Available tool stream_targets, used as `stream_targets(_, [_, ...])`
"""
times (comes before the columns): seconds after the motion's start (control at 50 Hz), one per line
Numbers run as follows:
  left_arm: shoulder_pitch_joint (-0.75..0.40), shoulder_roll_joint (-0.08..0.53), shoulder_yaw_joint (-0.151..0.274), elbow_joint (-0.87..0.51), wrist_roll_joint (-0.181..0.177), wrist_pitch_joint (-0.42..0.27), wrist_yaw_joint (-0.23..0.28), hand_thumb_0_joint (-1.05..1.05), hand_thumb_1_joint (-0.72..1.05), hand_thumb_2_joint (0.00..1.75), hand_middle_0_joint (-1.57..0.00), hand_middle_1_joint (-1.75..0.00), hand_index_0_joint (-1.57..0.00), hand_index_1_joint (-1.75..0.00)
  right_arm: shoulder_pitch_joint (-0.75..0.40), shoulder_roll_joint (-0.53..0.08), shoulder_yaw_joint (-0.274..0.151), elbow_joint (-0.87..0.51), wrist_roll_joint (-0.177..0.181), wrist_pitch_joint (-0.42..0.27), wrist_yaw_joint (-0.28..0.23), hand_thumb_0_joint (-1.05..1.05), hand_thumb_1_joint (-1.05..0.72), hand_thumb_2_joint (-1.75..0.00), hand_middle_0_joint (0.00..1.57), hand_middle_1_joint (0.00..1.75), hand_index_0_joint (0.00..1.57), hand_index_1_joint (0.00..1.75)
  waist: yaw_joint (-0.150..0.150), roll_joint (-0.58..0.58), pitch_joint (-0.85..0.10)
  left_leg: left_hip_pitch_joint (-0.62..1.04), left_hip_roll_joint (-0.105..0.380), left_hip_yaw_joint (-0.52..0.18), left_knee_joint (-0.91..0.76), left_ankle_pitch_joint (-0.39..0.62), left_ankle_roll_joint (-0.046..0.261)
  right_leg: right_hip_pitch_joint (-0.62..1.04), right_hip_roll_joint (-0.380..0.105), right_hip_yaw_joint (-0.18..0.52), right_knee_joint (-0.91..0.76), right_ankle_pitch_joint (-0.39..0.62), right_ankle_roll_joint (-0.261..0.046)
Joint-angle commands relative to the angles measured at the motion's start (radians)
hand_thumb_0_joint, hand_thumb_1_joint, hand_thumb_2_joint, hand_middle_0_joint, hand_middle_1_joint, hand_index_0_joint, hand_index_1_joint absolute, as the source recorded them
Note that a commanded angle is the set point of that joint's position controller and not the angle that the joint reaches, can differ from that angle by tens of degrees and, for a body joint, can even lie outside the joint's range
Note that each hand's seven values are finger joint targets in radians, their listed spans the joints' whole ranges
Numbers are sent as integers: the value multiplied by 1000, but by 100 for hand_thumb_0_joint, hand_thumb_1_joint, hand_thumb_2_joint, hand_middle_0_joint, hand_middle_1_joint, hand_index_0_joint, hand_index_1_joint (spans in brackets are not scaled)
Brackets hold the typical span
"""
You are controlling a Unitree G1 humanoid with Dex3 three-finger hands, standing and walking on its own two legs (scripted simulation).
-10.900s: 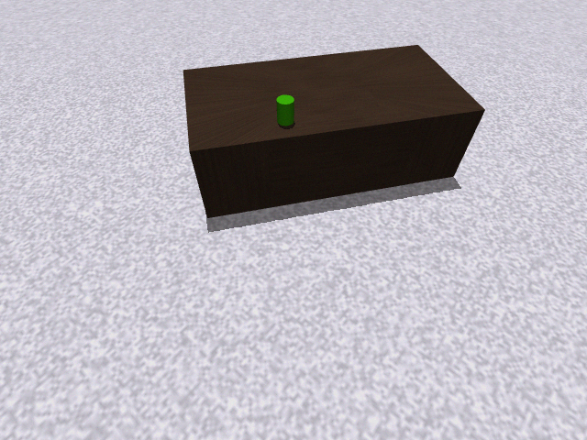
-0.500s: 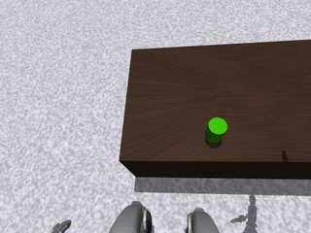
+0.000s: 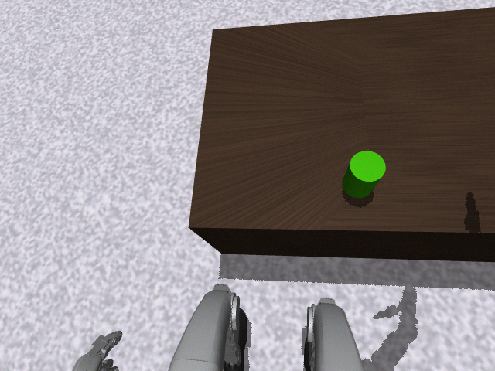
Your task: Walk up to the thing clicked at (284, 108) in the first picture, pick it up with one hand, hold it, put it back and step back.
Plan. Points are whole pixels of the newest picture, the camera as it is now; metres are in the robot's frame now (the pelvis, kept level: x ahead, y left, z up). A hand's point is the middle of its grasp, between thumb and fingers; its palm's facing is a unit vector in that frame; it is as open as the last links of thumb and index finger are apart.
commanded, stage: approach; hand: right
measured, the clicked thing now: (362, 175) +0.49 -0.19 -0.20
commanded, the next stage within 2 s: close in in 0.26 s
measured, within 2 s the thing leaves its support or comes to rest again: neither
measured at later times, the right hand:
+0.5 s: hand (415, 188) +0.45 -0.28 -0.18, palm faces +0.11 +0.99 +0.00, open 17.4 cm
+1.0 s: hand (381, 178) +0.47 -0.22 -0.19, palm faces +0.13 +0.99 -0.04, open 17.5 cm
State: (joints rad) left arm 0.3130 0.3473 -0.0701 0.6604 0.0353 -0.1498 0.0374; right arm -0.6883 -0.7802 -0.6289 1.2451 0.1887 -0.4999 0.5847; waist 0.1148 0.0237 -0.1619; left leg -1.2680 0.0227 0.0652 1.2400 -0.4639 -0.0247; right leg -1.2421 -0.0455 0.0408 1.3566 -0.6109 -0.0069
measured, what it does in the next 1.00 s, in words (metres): lowers itself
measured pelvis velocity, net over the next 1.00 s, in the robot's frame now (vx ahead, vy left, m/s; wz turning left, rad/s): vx -0.06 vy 0.01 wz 0.00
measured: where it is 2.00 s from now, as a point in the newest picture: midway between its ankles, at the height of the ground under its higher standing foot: (274, 370)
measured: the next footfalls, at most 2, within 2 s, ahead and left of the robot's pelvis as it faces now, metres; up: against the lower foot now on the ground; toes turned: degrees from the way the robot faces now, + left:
none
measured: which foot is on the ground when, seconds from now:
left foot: down 0.00-1.00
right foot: down 0.00-1.00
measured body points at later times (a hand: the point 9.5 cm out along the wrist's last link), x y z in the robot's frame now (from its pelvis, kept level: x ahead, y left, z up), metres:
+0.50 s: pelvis -0.07 +0.00 -0.20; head +0.15 -0.04 +0.19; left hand +0.01 +0.28 -0.31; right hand +0.44 -0.34 -0.18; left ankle +0.05 +0.14 -0.61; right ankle +0.00 -0.11 -0.61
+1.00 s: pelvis -0.06 +0.01 -0.20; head +0.15 -0.02 +0.19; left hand +0.00 +0.28 -0.32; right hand +0.46 -0.27 -0.18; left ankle +0.05 +0.14 -0.61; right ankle +0.00 -0.11 -0.61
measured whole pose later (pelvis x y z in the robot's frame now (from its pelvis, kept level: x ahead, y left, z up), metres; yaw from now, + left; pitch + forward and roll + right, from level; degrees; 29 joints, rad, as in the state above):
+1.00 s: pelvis -0.06 +0.01 -0.20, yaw +0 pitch +37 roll +4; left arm 0.24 0.30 -0.05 0.63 0.06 -0.03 -0.04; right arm -0.93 -0.54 -0.50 1.06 0.04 -0.45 0.21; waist 0.18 -0.03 -0.16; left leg -2.04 0.06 0.04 1.95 -0.56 -0.01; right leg -1.99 0.00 0.05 2.07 -0.72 -0.01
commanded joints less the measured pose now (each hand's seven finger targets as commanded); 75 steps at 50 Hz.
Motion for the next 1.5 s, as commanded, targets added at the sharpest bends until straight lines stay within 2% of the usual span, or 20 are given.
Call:
stream_targets(0.0, [84, 175, 49, -61, 9, -30, 20, 0, 90, 91, -19, -29, -19, -30, -278, -342, -113, -167, 65, -151, 41, 0, 58, -3, 7, 4, 6, 4, 2, -204, -483, 51, -25, -33, 126, 206, 62, 107, 20, 40, 40, 403, -5])
stream_targets(0.24, [90, 210, 73, -23, 52, 6, -6, 0, 92, 88, -19, -29, -19, -28, -485, -344, -114, -292, -52, -69, -21, 0, 53, -5, 6, 5, 5, 5, 23, -371, -794, -163, -10, -16, 427, 243, 72, 72, 8, 62, 315, 535, 19])
stream_targets(0.3, [62, 186, 64, -8, 57, 15, -29, 0, 92, 88, -19, -30, -20, -29, -502, -253, -66, -199, -60, -74, -62, 0, 52, -4, 6, 4, 6, 4, 68, -276, -634, -288, -14, -2, 485, 157, 69, -144, 15, 70, 385, 387, 8])
stream_targets(0.38, [41, 200, 60, -38, 53, 25, -44, 0, 90, 89, -20, -30, -21, -29, -627, -411, -126, -369, -89, -117, -124, 0, 48, -5, 7, 4, 7, 4, 39, -315, -678, -309, 0, -12, 516, 1, 58, -278, 33, 49, 398, 98, -3])
stream_targets(0.46, [42, 169, 61, -35, 50, 32, -60, 0, 91, 88, -20, -30, -21, -28, -583, -77, 57, -144, -93, -72, -160, 0, 50, -6, 6, 5, 5, 5, 103, -231, -561, -398, 2, 5, 537, -93, 52, -415, 39, 49, 420, -50, -11])
stream_targets(0.52, [79, 233, 87, -55, 42, 50, -52, 0, 92, 88, -20, -30, -21, -28, -815, -369, -38, -507, -142, -65, -228, 0, 53, -6, 5, 5, 5, 5, 36, -417, -830, -319, 11, -13, 553, -67, 57, -252, 45, 41, 387, -40, 1])
stream_targets(0.54, [73, 218, 78, -57, 42, 55, -57, 0, 92, 87, -20, -30, -21, -28, -702, -209, 53, -341, -154, -24, -239, 0, 52, -6, 4, 5, 4, 5, 66, -367, -776, -335, 10, 2, 560, -60, 52, -252, 40, 52, 380, -34, 5])
stream_targets(0.58, [75, 193, 91, -37, 36, 57, -60, 0, 93, 87, -19, -29, -21, -27, -668, -26, 128, -269, -129, 3, -260, 0, 50, -4, 6, 4, 5, 4, 102, -279, -618, -402, 6, 11, 554, -100, 53, -378, 40, 65, 389, -106, -8])
stream_targets(0.62, [99, 217, 95, -59, 28, 65, -52, 0, 93, 87, -19, -30, -21, -28, -789, -313, -25, -552, -137, -20, -310, 0, 53, -4, 6, 4, 5, 4, 17, -368, -813, -312, 11, -10, 559, -53, 57, -309, 48, 37, 394, -41, -7])
stream_targets(0.64, [98, 219, 91, -67, 22, 72, -50, 0, 94, 87, -19, -30, -21, -28, -763, -318, -8, -511, -152, 1, -323, 0, 53, -3, 6, 4, 5, 4, 22, -355, -860, -271, 10, -8, 551, -42, 53, -279, 48, 28, 392, -18, -7])
stream_targets(0.7, [81, 166, 95, -39, 24, 80, -56, 0, 93, 88, -19, -30, -21, -28, -618, 43, 141, -295, -118, 30, -345, 0, 51, -2, 7, 3, 6, 3, 94, -211, -562, -388, 2, 7, 542, -87, 55, -452, 47, 42, 402, -71, -20])
stream_targets(0.76, [80, 168, 82, -70, 18, 86, -52, 0, 92, 88, -20, -30, -21, -29, -686, -210, 14, -480, -144, -15, -381, 0, 52, -4, 6, 4, 6, 4, 30, -251, -645, -331, 8, -17, 538, -85, 57, -451, 56, 14, 403, -58, -26])
stream_targets(0.8, [81, 158, 91, -74, 19, 93, -54, 0, 93, 87, -19, -29, -21, -28, -631, -121, 49, -398, -148, -8, -390, 0, 54, -3, 6, 4, 5, 4, 65, -186, -607, -310, 5, -14, 525, -82, 52, -466, 56, 6, 415, -52, -32])
stream_targets(0.82, [82, 145, 89, -58, 20, 91, -57, 0, 92, 88, -19, -30, -21, -28, -545, 42, 118, -259, -138, 3, -382, 0, 55, -3, 5, 4, 5, 4, 100, -132, -534, -338, 4, -4, 527, -76, 51, -491, 55, 13, 417, -46, -32])
stream_targets(0.86, [77, 130, 81, -57, 20, 86, -58, 0, 92, 88, -20, -30, -21, -29, -519, 105, 143, -236, -119, -9, -370, 0, 53, -4, 5, 4, 5, 4, 92, -122, -480, -379, 5, -9, 525, -71, 56, -530, 58, 13, 420, -47, -35])
stream_targets(0.9, [98, 165, 99, -68, 18, 99, -54, 0, 92, 88, -20, -30, -21, -29, -597, -69, 76, -406, -142, -24, -375, 0, 54, -4, 5, 4, 5, 4, 57, -207, -614, -329, 12, -15, 538, -9, 61, -420, 56, 9, 407, 33, -25])
stream_targets(0.96, [108, 159, 105, -65, 23, 101, -61, 0, 92, 88, -19, -30, -21, -28, -583, 74, 141, -378, -125, -15, -369, 0, 56, -4, 4, 4, 4, 4, 86, -208, -654, -311, 17, -9, 555, 65, 61, -358, 54, 10, 432, 127, -18])
stream_targets(1.06, [116, 156, 115, -71, 24, 113, -61, 0, 92, 88, -19, -30, -20, -29, -660, 29, 119, -511, -120, -30, -387, 0, 54, -4, 4, 4, 4, 4, 69, -226, -783, -219, 24, -25, 546, 121, 57, -321, 58, -8, 452, 185, -17])
stream_targets(1.28, [84, 144, 124, -73, 32, 139, -66, 0, 86, 93, -20, -29, -18, -31, -592, 112, 152, -413, -144, -27, -419, 0, 49, -4, 10, 5, 9, 5, 83, -187, -649, -287, 24, -26, 548, 83, 59, -386, 61, -5, 440, 139, -17])
stream_targets(1.48, [82, 152, 122, -77, 36, 143, -67, 0, 91, 89, -20, -30, -20, -29, -704, 82, 163, -409, -155, -47, -437, 0, 37, -14, 54, 31, 52, 31, 95, -187, -652, -339, 24, -22, 555, 14, 57, -404, 63, 0, 447, 58, -19])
